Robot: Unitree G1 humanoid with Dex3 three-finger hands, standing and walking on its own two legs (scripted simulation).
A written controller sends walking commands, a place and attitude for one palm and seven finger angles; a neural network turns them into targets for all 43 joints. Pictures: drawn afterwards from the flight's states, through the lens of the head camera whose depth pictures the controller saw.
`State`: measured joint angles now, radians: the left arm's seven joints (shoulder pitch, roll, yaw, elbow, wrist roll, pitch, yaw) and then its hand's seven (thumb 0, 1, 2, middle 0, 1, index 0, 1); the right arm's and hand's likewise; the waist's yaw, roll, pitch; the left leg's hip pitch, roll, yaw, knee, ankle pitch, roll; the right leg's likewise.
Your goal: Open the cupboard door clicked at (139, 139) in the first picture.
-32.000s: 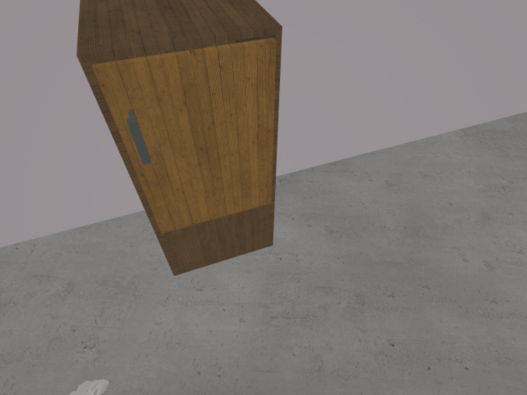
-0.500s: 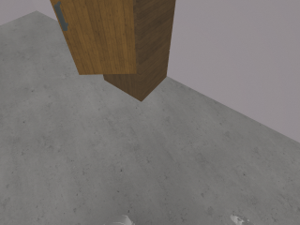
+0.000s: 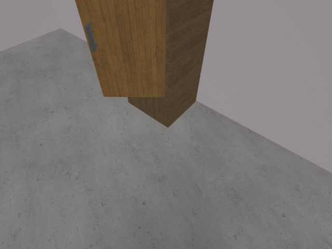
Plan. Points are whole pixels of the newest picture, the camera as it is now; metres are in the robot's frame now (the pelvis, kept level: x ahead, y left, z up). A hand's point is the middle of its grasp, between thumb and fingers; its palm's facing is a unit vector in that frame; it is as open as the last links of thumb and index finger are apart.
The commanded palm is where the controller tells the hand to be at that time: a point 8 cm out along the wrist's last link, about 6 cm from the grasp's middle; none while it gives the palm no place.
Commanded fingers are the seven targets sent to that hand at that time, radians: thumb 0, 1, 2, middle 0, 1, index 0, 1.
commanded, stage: take the last steps up to it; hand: left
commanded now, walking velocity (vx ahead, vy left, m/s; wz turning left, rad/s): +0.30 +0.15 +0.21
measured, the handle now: (92, 36) +1.04 +0.40 -0.02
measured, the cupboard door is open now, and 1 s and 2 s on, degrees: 39 39 39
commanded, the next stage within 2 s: come to a stop and stand still in 1.28 s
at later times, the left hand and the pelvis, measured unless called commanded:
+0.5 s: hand out of the picture +0.01 +0.22 -0.19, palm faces +0.24 -0.96 -0.16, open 7.3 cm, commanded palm none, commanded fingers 0.00 0.90 0.90 -0.20 -0.30 -0.20 -0.30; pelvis +0.14 +0.08 -0.02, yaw +8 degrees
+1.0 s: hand (66, 169) +0.38 +0.35 -0.16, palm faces +0.07 -0.98 -0.17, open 7.4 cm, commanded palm none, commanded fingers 0.00 0.90 0.90 -0.20 -0.30 -0.20 -0.30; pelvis +0.29 +0.17 +0.00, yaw +3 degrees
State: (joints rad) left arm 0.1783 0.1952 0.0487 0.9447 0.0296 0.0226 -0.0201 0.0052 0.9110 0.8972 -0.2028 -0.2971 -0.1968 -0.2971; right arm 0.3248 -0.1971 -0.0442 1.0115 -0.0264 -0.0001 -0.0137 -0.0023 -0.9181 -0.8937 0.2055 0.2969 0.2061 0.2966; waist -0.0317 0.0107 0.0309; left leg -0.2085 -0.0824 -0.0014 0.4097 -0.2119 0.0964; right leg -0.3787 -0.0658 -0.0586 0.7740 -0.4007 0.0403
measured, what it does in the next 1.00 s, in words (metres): walks ahead: right foot, then left foot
